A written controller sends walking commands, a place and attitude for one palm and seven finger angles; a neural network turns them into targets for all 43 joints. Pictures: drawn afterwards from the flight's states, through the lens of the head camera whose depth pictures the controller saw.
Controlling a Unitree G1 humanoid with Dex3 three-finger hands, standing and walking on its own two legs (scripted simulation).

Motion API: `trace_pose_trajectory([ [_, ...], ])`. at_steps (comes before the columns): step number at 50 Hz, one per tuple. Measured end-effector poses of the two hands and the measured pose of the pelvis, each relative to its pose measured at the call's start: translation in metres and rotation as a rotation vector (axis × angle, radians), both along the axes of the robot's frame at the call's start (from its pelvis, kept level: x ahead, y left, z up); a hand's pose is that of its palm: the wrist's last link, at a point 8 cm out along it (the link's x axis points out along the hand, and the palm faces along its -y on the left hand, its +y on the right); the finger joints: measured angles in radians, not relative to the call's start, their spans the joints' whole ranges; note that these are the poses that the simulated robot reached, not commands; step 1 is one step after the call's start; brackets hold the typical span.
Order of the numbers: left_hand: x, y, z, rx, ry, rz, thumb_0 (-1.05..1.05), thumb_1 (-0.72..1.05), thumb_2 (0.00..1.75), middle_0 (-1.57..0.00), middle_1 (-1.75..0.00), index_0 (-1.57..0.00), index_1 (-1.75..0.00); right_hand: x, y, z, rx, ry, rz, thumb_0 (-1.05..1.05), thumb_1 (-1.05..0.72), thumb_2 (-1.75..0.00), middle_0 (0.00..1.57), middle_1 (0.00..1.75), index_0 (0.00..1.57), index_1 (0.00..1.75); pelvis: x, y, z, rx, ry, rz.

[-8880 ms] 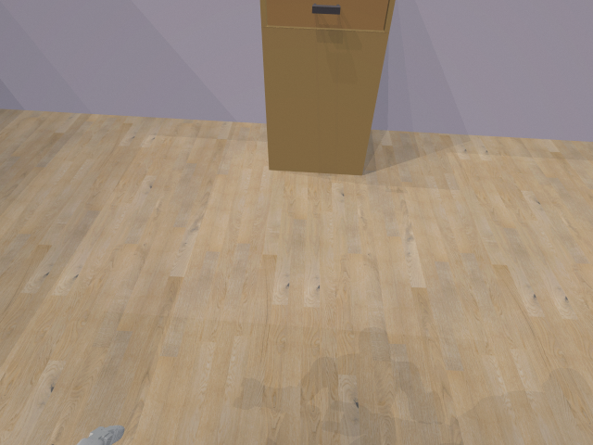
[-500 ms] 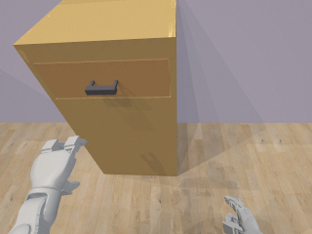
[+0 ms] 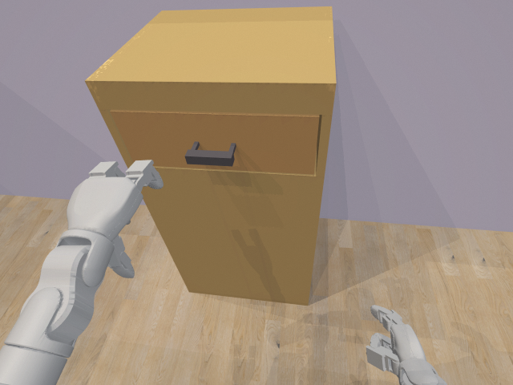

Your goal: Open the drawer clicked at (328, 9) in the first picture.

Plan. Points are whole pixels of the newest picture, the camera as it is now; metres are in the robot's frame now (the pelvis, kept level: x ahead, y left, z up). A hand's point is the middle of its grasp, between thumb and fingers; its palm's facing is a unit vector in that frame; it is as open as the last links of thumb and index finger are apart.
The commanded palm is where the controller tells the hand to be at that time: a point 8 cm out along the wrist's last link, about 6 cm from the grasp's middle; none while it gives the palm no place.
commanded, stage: raise the hand with hooked fingers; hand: left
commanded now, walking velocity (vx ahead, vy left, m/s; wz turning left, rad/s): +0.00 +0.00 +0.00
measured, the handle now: (212, 152) +0.57 +0.19 +0.04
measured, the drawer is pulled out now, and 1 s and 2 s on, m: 0.00 0.00 0.00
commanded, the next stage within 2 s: move the hooked fingers above the handle in 0.56 s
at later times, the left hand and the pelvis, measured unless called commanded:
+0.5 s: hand (132, 218) +0.29 +0.22 +0.14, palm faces +0.05 -0.07 -1.00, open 13.8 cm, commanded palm +0.27 +0.24 +0.21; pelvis -0.01 -0.01 +0.00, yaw +1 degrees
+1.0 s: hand (154, 195) +0.33 +0.20 +0.14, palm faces +0.08 -0.05 -1.00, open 13.8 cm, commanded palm +0.31 +0.21 +0.20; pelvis -0.01 -0.03 +0.00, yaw +1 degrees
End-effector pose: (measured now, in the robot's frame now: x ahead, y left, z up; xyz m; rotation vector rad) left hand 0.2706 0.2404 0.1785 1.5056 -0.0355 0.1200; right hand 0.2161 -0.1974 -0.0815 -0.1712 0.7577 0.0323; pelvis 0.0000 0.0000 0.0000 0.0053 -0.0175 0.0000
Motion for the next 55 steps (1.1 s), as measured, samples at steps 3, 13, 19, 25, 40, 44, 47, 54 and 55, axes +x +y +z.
trace_pose_trajectory([
  [3,0.004,0.004,0.011,0.009,0.006,-0.009,0.00,-0.46,0.32,-0.32,-1.18,-0.32,-1.17,-0.002,0.006,0.000,0.003,0.013,0.020,0.01,-0.90,-0.90,0.20,0.30,0.20,0.30,-0.002,0.001,0.001,-0.002,-0.007,0.003],
  [13,0.014,0.014,0.037,0.020,0.017,-0.011,0.00,-0.49,0.30,-0.32,-1.20,-0.32,-1.20,-0.031,-0.005,-0.015,-0.014,0.110,0.023,0.01,-0.90,-0.90,0.20,0.30,0.20,0.30,-0.008,0.002,0.004,-0.003,-0.007,0.014],
  [19,0.010,0.005,0.016,-0.003,0.105,-0.049,0.00,-0.49,0.30,-0.31,-1.20,-0.32,-1.20,-0.050,-0.023,-0.021,-0.028,0.146,-0.008,0.01,-0.90,-0.90,0.20,0.30,0.20,0.30,-0.011,-0.002,0.005,-0.001,0.000,0.006],
  [25,-0.002,-0.014,0.016,0.003,0.045,-0.141,0.00,-0.49,0.30,-0.32,-1.20,-0.33,-1.20,-0.057,-0.037,-0.022,-0.056,0.154,-0.018,0.01,-0.90,-0.90,0.20,0.30,0.20,0.30,-0.012,-0.008,0.004,0.000,-0.001,0.010],
  [40,0.009,-0.021,0.012,0.017,0.093,-0.036,0.00,-0.50,0.30,-0.32,-1.20,-0.32,-1.20,-0.034,-0.037,-0.017,-0.018,0.081,-0.007,0.01,-0.90,-0.90,0.20,0.30,0.20,0.30,-0.017,-0.020,0.004,0.005,0.000,0.022],
  [44,0.019,-0.038,0.005,0.022,0.110,-0.124,0.00,-0.50,0.30,-0.32,-1.20,-0.32,-1.20,-0.033,-0.039,-0.014,-0.028,0.070,-0.014,0.01,-0.90,-0.90,0.20,0.30,0.20,0.30,-0.016,-0.023,0.004,0.005,0.002,0.022],
  [47,0.029,-0.039,0.010,0.022,0.072,-0.146,0.00,-0.50,0.30,-0.32,-1.20,-0.33,-1.20,-0.037,-0.042,-0.015,-0.033,0.081,-0.027,0.01,-0.90,-0.90,0.20,0.30,0.20,0.30,-0.014,-0.025,0.004,0.005,0.010,0.019],
  [54,0.052,-0.022,0.022,0.027,0.012,-0.043,0.00,-0.49,0.30,-0.32,-1.20,-0.32,-1.20,-0.055,-0.054,-0.027,-0.036,0.165,-0.059,0.01,-0.90,-0.90,0.20,0.30,0.20,0.30,-0.009,-0.024,0.003,0.005,0.036,0.014],
  [55,0.055,-0.021,0.021,0.030,0.024,-0.030,0.00,-0.49,0.30,-0.32,-1.20,-0.32,-1.20,-0.057,-0.055,-0.029,-0.036,0.178,-0.063,0.01,-0.90,-0.90,0.20,0.30,0.20,0.30,-0.008,-0.024,0.003,0.005,0.039,0.013],
])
